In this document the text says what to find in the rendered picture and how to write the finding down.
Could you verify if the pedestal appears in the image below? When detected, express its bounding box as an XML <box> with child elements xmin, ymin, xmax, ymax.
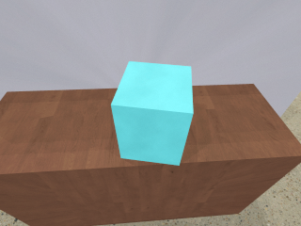
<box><xmin>0</xmin><ymin>84</ymin><xmax>301</xmax><ymax>226</ymax></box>

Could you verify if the carton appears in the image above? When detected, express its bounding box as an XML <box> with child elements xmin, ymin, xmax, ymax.
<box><xmin>111</xmin><ymin>61</ymin><xmax>194</xmax><ymax>166</ymax></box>

